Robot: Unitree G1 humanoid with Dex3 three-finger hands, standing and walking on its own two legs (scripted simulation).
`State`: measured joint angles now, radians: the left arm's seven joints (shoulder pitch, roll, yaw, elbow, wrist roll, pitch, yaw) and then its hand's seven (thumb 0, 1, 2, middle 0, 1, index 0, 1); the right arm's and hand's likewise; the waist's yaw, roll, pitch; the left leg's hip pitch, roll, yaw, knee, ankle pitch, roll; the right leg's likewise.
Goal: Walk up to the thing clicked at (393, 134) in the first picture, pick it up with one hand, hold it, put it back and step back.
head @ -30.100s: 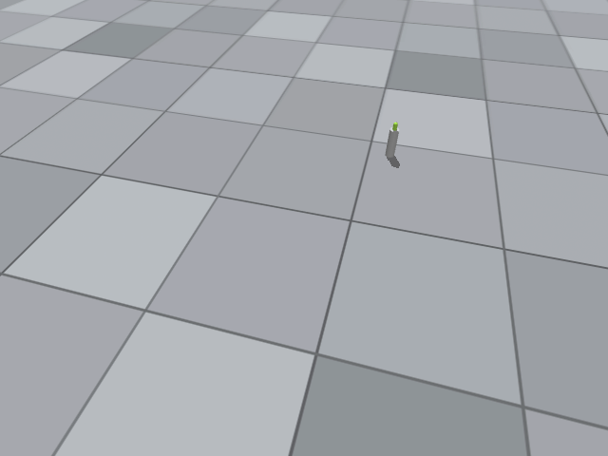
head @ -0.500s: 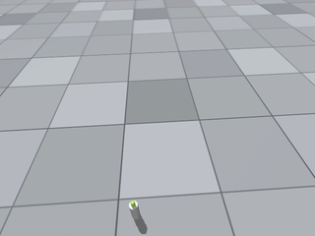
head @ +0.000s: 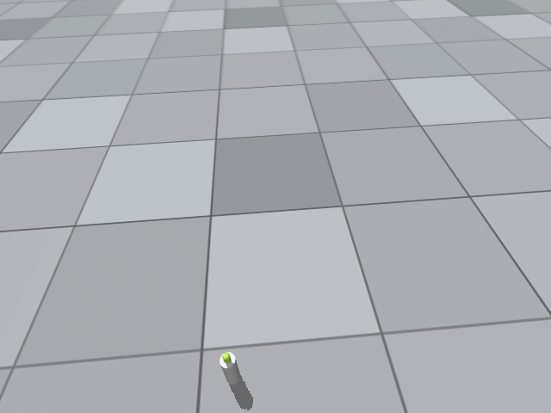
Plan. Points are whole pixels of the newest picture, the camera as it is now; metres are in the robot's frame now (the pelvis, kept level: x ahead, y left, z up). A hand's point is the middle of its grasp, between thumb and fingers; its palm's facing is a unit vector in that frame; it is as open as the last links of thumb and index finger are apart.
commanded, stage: stand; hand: left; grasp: from the side
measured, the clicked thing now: (229, 366) +0.44 +0.18 -0.68
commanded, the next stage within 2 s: step back in 0.70 s
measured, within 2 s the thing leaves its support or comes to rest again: neither
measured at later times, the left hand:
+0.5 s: hand out of the picture +0.10 +0.24 -0.15, palm faces -0.02 -0.94 -0.35, open 7.3 cm
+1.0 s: hand out of the picture +0.10 +0.29 -0.17, palm faces -0.04 -0.92 -0.38, open 7.4 cm
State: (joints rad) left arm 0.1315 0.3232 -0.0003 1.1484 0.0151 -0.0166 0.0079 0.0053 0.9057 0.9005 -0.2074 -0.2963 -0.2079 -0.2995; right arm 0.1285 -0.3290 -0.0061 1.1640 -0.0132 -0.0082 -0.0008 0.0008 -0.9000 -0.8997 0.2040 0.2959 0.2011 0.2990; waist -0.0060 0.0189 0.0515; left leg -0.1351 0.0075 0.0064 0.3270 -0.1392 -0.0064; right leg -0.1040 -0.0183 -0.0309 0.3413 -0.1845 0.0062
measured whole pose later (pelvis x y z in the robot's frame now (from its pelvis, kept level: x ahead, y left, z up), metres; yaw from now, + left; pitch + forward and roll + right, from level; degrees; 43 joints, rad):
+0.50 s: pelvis +0.02 -0.01 +0.00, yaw +0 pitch -2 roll +0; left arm 0.11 0.32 0.00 1.14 0.01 -0.02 0.01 0.01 0.91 0.90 -0.21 -0.30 -0.21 -0.30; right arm 0.10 -0.34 -0.01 1.16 -0.01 -0.01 0.00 0.00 -0.90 -0.90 0.20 0.30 0.20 0.30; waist -0.01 0.01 0.04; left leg -0.11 0.02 0.01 0.30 -0.15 -0.02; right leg -0.07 0.00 -0.03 0.31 -0.19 0.00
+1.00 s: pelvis -0.02 +0.03 -0.02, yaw +0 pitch +0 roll -1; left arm 0.05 0.39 0.06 0.96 0.02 0.04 0.01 0.01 0.90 0.90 -0.21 -0.30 -0.21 -0.30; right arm 0.12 -0.41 -0.05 1.00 0.00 0.04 0.01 0.00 -0.90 -0.90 0.20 0.30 0.20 0.30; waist -0.02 -0.01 0.15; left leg -0.27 -0.02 -0.02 0.66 -0.31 0.03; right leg -0.31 -0.04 -0.02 0.58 -0.26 0.02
